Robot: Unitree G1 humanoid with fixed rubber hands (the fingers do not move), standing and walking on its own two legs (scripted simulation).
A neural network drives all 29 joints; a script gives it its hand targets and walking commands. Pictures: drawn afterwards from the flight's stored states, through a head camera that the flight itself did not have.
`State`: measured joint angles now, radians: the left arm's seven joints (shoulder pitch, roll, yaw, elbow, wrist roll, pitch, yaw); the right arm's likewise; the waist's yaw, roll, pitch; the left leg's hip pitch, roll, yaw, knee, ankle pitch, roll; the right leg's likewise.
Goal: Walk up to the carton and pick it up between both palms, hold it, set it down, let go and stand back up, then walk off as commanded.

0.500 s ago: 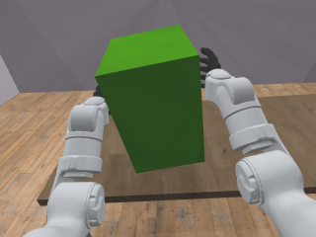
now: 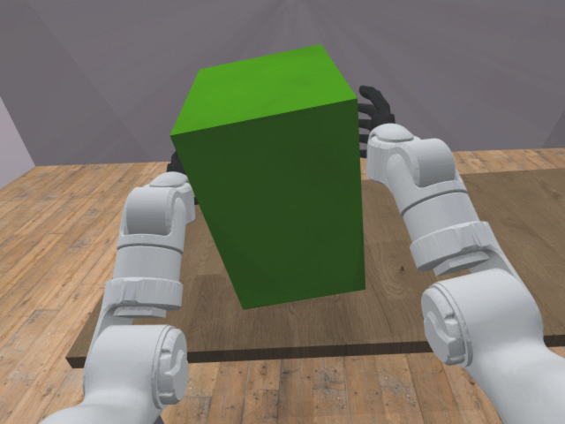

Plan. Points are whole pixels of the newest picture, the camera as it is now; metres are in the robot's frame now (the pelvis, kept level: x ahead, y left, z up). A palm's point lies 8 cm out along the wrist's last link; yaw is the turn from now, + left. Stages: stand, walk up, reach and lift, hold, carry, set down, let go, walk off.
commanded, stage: hold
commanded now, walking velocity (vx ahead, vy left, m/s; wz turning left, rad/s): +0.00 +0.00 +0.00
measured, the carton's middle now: (281, 178) +0.40 +0.02 +0.25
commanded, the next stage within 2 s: none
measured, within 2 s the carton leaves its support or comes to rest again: neither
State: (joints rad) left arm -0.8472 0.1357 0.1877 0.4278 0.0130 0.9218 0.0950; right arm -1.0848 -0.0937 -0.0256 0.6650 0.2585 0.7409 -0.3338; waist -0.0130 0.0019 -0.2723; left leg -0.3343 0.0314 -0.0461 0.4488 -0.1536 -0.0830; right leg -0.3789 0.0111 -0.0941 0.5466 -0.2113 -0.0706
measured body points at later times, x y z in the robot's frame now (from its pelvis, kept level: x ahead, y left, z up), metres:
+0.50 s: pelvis +0.00 +0.00 +0.00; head -0.09 -0.01 +0.44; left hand +0.37 +0.16 +0.26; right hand +0.39 -0.12 +0.31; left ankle +0.05 +0.17 -0.73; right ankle +0.05 -0.06 -0.73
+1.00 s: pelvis +0.00 +0.00 +0.00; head -0.09 -0.01 +0.44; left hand +0.37 +0.16 +0.27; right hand +0.38 -0.12 +0.31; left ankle +0.05 +0.17 -0.73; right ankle +0.05 -0.06 -0.73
